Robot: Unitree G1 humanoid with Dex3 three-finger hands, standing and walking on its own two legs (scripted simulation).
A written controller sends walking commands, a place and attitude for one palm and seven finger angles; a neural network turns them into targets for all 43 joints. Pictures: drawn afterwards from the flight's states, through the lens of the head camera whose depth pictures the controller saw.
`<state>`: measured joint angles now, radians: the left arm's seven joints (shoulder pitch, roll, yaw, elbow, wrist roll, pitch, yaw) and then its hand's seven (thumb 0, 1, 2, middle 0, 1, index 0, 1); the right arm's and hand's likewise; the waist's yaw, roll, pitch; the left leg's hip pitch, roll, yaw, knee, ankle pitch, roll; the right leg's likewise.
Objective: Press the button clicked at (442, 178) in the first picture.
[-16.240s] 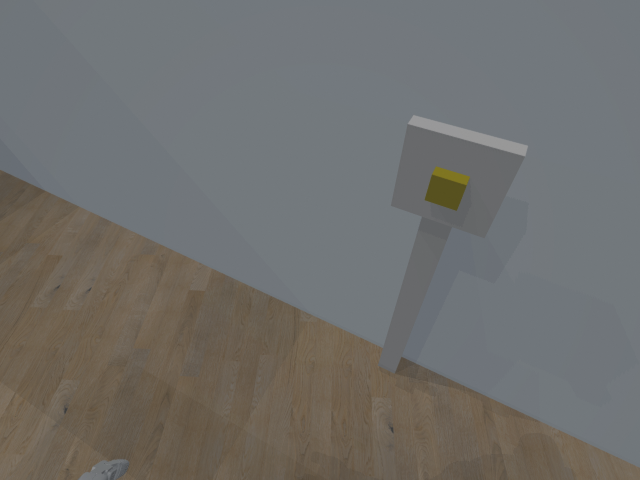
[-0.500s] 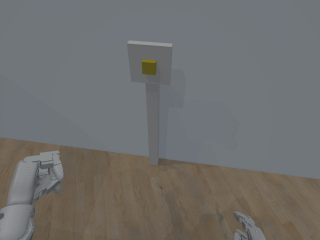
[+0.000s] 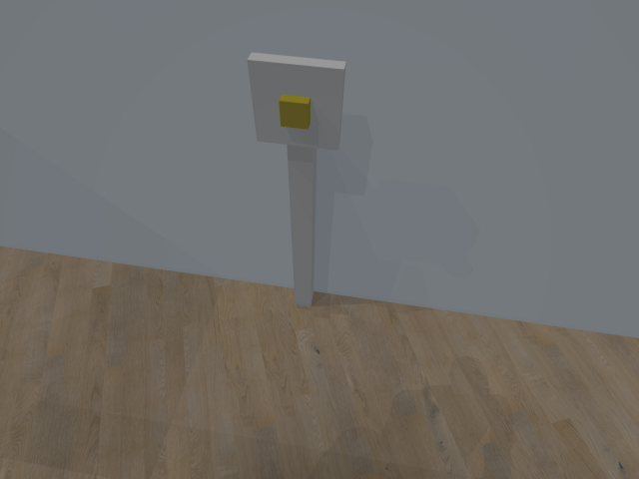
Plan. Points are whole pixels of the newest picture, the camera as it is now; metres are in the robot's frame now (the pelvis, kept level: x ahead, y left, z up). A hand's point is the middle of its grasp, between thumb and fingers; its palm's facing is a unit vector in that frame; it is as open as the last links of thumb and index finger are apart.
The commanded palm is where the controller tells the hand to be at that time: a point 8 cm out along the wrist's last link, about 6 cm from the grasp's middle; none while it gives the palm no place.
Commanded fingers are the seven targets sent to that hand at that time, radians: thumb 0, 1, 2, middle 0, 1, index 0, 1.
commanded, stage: let the arm hang, fingers relaxed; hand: left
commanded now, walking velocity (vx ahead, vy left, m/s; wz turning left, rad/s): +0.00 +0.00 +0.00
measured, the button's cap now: (295, 111) +0.74 +0.10 +0.05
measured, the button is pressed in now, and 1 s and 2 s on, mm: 0 0 0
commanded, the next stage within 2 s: stand and wait in 0.52 s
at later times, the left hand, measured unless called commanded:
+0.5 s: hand out of the picture +0.00 +0.12 -0.18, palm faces +0.04 -0.99 -0.14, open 7.3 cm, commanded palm none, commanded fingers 0.00 0.90 0.90 -0.20 -0.30 -0.20 -0.30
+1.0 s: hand out of the picture -0.01 +0.11 -0.18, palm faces +0.06 -0.99 -0.16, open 7.4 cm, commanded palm none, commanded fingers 0.00 0.90 0.90 -0.20 -0.30 -0.20 -0.30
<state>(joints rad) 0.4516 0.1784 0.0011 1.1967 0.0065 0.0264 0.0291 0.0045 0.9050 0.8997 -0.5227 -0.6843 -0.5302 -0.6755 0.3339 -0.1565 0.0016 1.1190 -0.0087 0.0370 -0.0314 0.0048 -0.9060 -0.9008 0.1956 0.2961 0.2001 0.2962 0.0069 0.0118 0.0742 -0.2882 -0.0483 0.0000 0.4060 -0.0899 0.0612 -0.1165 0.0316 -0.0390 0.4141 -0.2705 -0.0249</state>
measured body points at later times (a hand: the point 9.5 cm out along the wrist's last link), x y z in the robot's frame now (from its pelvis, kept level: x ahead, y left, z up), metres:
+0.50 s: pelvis +0.01 -0.03 +0.00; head +0.01 -0.03 +0.45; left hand +0.00 +0.17 -0.17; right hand -0.03 -0.22 -0.17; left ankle +0.08 +0.08 -0.74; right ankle -0.03 -0.11 -0.74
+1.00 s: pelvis +0.03 -0.04 +0.00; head +0.05 -0.04 +0.45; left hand -0.01 +0.16 -0.16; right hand +0.01 -0.24 -0.17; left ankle +0.08 +0.08 -0.74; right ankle -0.03 -0.11 -0.74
